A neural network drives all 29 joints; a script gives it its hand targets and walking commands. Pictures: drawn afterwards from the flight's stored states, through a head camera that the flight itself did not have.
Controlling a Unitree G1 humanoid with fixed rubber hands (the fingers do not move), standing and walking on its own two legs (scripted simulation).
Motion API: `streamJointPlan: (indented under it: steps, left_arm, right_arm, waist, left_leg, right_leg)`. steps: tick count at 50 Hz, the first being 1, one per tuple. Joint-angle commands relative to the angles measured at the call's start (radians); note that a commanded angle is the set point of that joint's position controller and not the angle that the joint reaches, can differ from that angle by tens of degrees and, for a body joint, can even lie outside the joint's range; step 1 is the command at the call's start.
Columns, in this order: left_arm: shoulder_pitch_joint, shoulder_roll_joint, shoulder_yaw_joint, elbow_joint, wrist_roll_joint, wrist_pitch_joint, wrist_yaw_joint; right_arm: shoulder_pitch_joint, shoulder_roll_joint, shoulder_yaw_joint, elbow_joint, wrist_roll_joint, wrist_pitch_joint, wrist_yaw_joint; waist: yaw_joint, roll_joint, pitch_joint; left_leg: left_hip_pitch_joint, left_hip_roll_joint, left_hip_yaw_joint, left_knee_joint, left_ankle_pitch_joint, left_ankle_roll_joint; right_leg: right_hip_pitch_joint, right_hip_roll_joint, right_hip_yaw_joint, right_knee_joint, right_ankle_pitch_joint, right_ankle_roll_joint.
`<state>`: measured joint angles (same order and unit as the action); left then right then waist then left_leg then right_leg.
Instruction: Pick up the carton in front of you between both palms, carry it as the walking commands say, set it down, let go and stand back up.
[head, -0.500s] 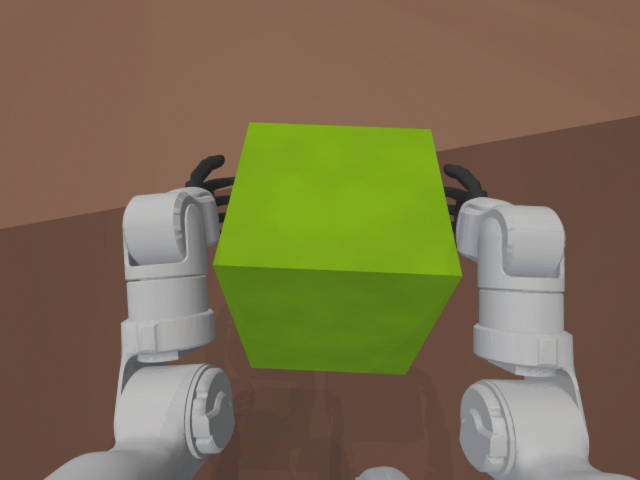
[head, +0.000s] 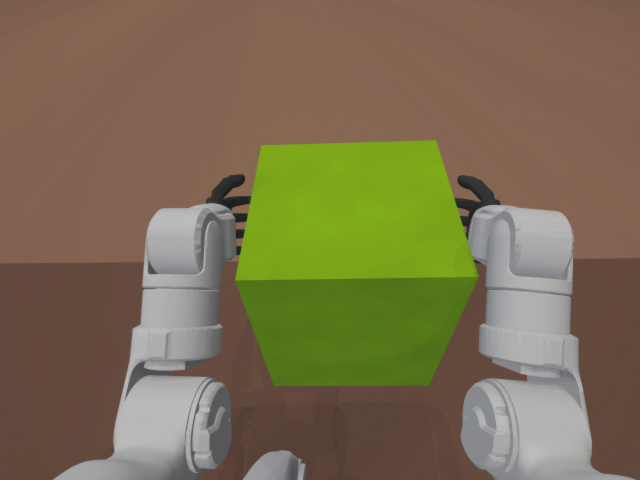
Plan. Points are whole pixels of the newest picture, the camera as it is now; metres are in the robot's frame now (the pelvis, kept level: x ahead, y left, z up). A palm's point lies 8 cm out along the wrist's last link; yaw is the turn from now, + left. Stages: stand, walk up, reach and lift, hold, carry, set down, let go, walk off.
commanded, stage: carry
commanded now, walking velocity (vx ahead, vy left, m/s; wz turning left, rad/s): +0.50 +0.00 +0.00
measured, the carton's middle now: (349, 271) +0.37 +0.03 +0.08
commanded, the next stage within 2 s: none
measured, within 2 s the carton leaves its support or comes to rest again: neither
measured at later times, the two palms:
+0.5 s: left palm (294, 57) +0.70 +0.15 +0.20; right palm (484, 77) +0.67 -0.15 +0.20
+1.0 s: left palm out of the picture +0.98 +0.18 +0.24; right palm out of the picture +1.00 -0.12 +0.24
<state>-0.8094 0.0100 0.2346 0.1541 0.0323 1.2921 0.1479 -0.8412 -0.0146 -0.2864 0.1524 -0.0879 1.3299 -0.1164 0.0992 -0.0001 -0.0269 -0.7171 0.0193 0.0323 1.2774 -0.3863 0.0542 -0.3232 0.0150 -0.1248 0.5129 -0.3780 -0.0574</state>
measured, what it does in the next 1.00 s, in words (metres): climbs: left foot 0.03 m higher, then right foot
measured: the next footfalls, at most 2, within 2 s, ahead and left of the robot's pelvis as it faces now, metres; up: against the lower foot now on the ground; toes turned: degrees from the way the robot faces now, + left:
left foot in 0.20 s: +0.33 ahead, +0.12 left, +0.03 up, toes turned +5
right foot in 0.60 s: +0.55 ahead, -0.08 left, +0.06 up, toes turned -7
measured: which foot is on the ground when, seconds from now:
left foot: up 0.00-0.18, down 0.20-0.60, up 0.62-1.00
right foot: down 0.00-0.24, up 0.26-0.58, down 0.60-1.00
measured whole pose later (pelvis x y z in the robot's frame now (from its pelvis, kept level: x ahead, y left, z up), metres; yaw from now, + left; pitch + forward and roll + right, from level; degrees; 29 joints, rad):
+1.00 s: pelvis +0.61 +0.02 +0.06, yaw -1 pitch +5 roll +1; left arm -0.88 0.01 0.26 0.19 0.05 1.31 0.15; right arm -0.89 -0.03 -0.29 0.18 -0.08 1.34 -0.12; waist 0.05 -0.02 -0.08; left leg -0.68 0.03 0.12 0.75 -0.32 0.06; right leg -0.13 -0.04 -0.10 0.45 -0.51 0.01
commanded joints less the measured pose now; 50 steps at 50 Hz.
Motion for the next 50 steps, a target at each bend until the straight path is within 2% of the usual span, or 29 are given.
streamJointPlan:
  steps: [1,4,7,8,9,10,11,12,13,14,15,17,22,24,27,29,30,31,32,33,35,36,37,39,42,44,48,49,50]
  left_arm:
    - [-0.872,-1.139,-0.591,-0.175,-0.506,-0.006,-0.263]
    - [-0.827,-1.088,-0.578,-0.154,-0.479,0.011,-0.257]
    - [-0.771,-1.043,-0.549,-0.088,-0.438,0.028,-0.256]
    - [-0.755,-1.035,-0.537,-0.062,-0.426,0.031,-0.256]
    - [-0.746,-1.031,-0.527,-0.040,-0.417,0.034,-0.256]
    - [-0.740,-1.030,-0.517,-0.026,-0.404,0.034,-0.256]
    - [-0.753,-1.029,-0.509,-0.019,-0.391,0.035,-0.258]
    - [-0.756,-1.054,-0.504,-0.008,-0.383,0.036,-0.261]
    - [-0.784,-1.060,-0.499,-0.017,-0.365,0.028,-0.253]
    - [-0.774,-1.050,-0.485,-0.031,-0.347,0.025,-0.244]
    - [-0.773,-1.055,-0.478,-0.043,-0.341,0.023,-0.236]
    - [-0.749,-1.048,-0.467,-0.060,-0.317,0.017,-0.218]
    - [-0.707,-1.004,-0.495,-0.100,-0.289,0.015,-0.190]
    - [-0.710,-0.990,-0.512,-0.103,-0.293,0.023,-0.189]
    - [-0.697,-0.979,-0.524,-0.059,-0.304,0.036,-0.201]
    - [-0.686,-0.990,-0.517,-0.005,-0.316,0.040,-0.215]
    - [-0.676,-0.993,-0.506,0.031,-0.324,0.037,-0.221]
    - [-0.652,-0.996,-0.494,0.059,-0.330,0.032,-0.229]
    - [-0.680,-0.998,-0.493,0.065,-0.330,0.022,-0.232]
    - [-0.717,-1.032,-0.498,0.032,-0.359,0.023,-0.240]
    - [-0.840,-1.104,-0.548,-0.066,-0.434,0.013,-0.253]
    - [-0.894,-1.130,-0.565,-0.108,-0.465,0.010,-0.256]
    - [-0.922,-1.143,-0.574,-0.141,-0.485,0.008,-0.256]
    - [-0.928,-1.148,-0.581,-0.172,-0.505,0.007,-0.256]
    - [-0.902,-1.118,-0.573,-0.170,-0.504,0.016,-0.255]
    - [-0.859,-1.097,-0.562,-0.130,-0.485,0.024,-0.256]
    - [-0.793,-1.075,-0.531,-0.032,-0.437,0.026,-0.264]
    - [-0.786,-1.073,-0.523,-0.018,-0.428,0.024,-0.265]
    - [-0.786,-1.074,-0.517,-0.005,-0.424,0.023,-0.265]
  right_arm:
    - [-0.688,1.000,0.542,-0.081,0.353,-0.037,0.158]
    - [-0.685,0.978,0.562,-0.082,0.359,-0.021,0.155]
    - [-0.675,0.981,0.571,-0.039,0.372,-0.004,0.166]
    - [-0.677,0.987,0.571,-0.021,0.379,-0.001,0.171]
    - [-0.674,0.999,0.566,0.003,0.385,-0.002,0.178]
    - [-0.668,1.006,0.559,0.023,0.396,-0.005,0.186]
    - [-0.662,1.014,0.554,0.031,0.404,-0.013,0.193]
    - [-0.696,1.022,0.557,0.020,0.414,-0.026,0.199]
    - [-0.736,1.058,0.574,-0.020,0.444,-0.022,0.208]
    - [-0.791,1.106,0.600,-0.067,0.487,-0.027,0.218]
    - [-0.850,1.138,0.617,-0.118,0.523,-0.033,0.224]
    - [-0.917,1.168,0.647,-0.184,0.569,-0.041,0.228]
    - [-0.859,1.127,0.651,-0.207,0.564,-0.036,0.228]
    - [-0.828,1.096,0.646,-0.191,0.545,-0.027,0.225]
    - [-0.775,1.058,0.626,-0.120,0.507,-0.013,0.225]
    - [-0.747,1.045,0.606,-0.064,0.482,-0.006,0.225]
    - [-0.728,1.042,0.597,-0.035,0.470,-0.003,0.227]
    - [-0.740,1.032,0.582,-0.017,0.461,-0.001,0.229]
    - [-0.751,1.050,0.564,-0.001,0.446,0.000,0.232]
    - [-0.766,1.053,0.559,0.003,0.432,-0.005,0.230]
    - [-0.768,1.062,0.542,-0.014,0.422,-0.014,0.216]
    - [-0.765,1.056,0.530,-0.026,0.412,-0.016,0.205]
    - [-0.758,1.048,0.523,-0.040,0.400,-0.017,0.194]
    - [-0.734,1.024,0.518,-0.058,0.382,-0.018,0.174]
    - [-0.714,0.984,0.520,-0.064,0.357,-0.014,0.156]
    - [-0.684,0.971,0.523,-0.035,0.346,-0.007,0.155]
    - [-0.660,0.994,0.530,0.042,0.350,-0.001,0.174]
    - [-0.670,1.006,0.532,0.051,0.360,-0.004,0.180]
    - [-0.674,1.022,0.531,0.066,0.368,-0.008,0.187]
  waist:
    - [-0.030,-0.081,-0.428]
    - [-0.029,-0.102,-0.382]
    - [-0.041,-0.158,-0.352]
    - [-0.071,-0.178,-0.371]
    - [-0.125,-0.168,-0.423]
    - [-0.187,-0.125,-0.517]
    - [-0.231,0.042,-0.601]
    - [-0.221,0.366,-0.602]
    - [-0.189,0.248,-0.570]
    - [-0.198,0.118,-0.533]
    - [-0.192,0.025,-0.500]
    - [-0.162,0.033,-0.499]
    - [-0.170,0.097,-0.467]
    - [-0.176,0.118,-0.445]
    - [-0.156,0.153,-0.407]
    - [-0.096,0.125,-0.442]
    - [-0.057,0.069,-0.514]
    - [-0.010,-0.084,-0.582]
    - [-0.009,-0.334,-0.544]
    - [-0.018,-0.249,-0.510]
    - [-0.016,-0.031,-0.471]
    - [-0.026,-0.019,-0.466]
    - [-0.036,-0.040,-0.475]
    - [-0.043,-0.078,-0.472]
    - [-0.031,-0.087,-0.441]
    - [-0.029,-0.092,-0.411]
    - [-0.039,-0.158,-0.349]
    - [-0.067,-0.176,-0.360]
    - [-0.121,-0.166,-0.402]
  left_leg:
    - [-0.189,0.047,-0.001,-0.102,0.022,-0.014]
    - [-0.105,0.040,0.049,-0.336,0.073,-0.020]
    - [0.083,-0.032,0.162,-0.534,0.086,0.000]
    - [0.191,-0.076,0.202,-0.576,0.071,0.012]
    - [0.370,-0.128,0.252,-0.665,0.106,0.027]
    - [0.646,-0.108,0.206,-0.696,0.135,0.045]
    - [0.878,0.111,-0.217,-0.779,-0.125,0.132]
    - [1.017,0.294,-0.723,-0.937,0.099,0.282]
    - [1.040,0.314,-0.682,-0.891,0.261,0.298]
    - [0.975,0.296,-0.572,-0.820,0.403,0.280]
    - [0.904,0.279,-0.488,-0.805,0.445,0.238]
    - [0.836,0.245,-0.384,-0.841,0.324,0.183]
    - [0.811,0.235,-0.246,-0.896,0.291,0.202]
    - [0.753,0.218,-0.168,-0.909,0.325,0.177]
    - [0.695,0.187,-0.070,-0.884,0.406,0.129]
    - [0.618,0.154,0.023,-0.703,0.577,0.081]
    - [0.519,0.125,0.074,-0.543,0.617,0.034]
    - [0.315,0.056,0.101,-0.293,0.351,-0.022]
    - [-0.006,-0.104,0.058,-0.080,-0.121,-0.048]
    - [-0.115,-0.054,-0.042,0.091,-0.164,-0.022]
    - [-0.156,-0.004,-0.063,0.153,-0.081,-0.002]
    - [-0.145,0.015,-0.068,0.107,-0.041,0.002]
    - [-0.121,0.024,-0.063,0.072,-0.024,0.002]
    - [-0.123,0.019,-0.036,0.033,-0.019,0.002]
    - [-0.175,0.042,-0.008,-0.096,0.003,-0.014]
    - [-0.134,0.050,0.014,-0.251,0.040,-0.024]
    - [0.088,-0.028,0.155,-0.527,0.075,-0.005]
    - [0.192,-0.066,0.192,-0.571,0.065,0.007]
    - [0.363,-0.116,0.240,-0.653,0.100,0.022]
  right_leg:
    - [0.475,-0.288,0.360,-0.171,0.274,-0.186]
    - [0.432,-0.244,0.244,-0.177,0.382,-0.156]
    - [0.377,-0.212,0.130,-0.136,0.585,-0.109]
    - [0.361,-0.206,0.091,-0.061,0.766,-0.089]
    - [0.326,-0.186,0.019,0.092,0.922,-0.055]
    - [0.209,-0.164,-0.016,0.273,0.858,-0.010]
    - [-0.033,-0.103,-0.003,0.528,0.552,0.040]
    - [-0.342,0.095,0.058,0.790,-0.080,0.064]
    - [-0.456,0.045,0.174,0.963,-0.123,0.029]
    - [-0.500,0.007,0.185,1.001,-0.106,0.010]
    - [-0.502,-0.025,0.176,0.955,-0.088,0.002]
    - [-0.467,-0.056,0.175,0.837,-0.042,-0.003]
    - [-0.475,-0.069,0.099,0.550,-0.045,0.014]
    - [-0.384,-0.067,0.070,0.384,0.034,0.021]
    - [-0.222,-0.004,-0.038,0.182,0.076,0.016]
    - [0.046,0.068,-0.132,0.044,0.133,-0.005]
    - [0.291,0.046,-0.078,0.040,0.130,-0.030]
    - [0.484,-0.185,0.313,-0.054,-0.090,-0.094]
    - [0.615,-0.365,0.778,-0.175,0.030,-0.228]
    - [0.614,-0.384,0.784,-0.144,0.124,-0.259]
    - [0.525,-0.336,0.589,-0.065,0.362,-0.230]
    - [0.483,-0.311,0.522,-0.078,0.333,-0.196]
    - [0.459,-0.291,0.474,-0.099,0.266,-0.171]
    - [0.444,-0.287,0.437,-0.128,0.236,-0.168]
    - [0.462,-0.293,0.374,-0.163,0.253,-0.183]
    - [0.437,-0.272,0.297,-0.172,0.303,-0.167]
    - [0.344,-0.225,0.146,-0.145,0.500,-0.109]
    - [0.319,-0.220,0.113,-0.087,0.641,-0.090]
    - [0.278,-0.200,0.047,0.047,0.780,-0.058]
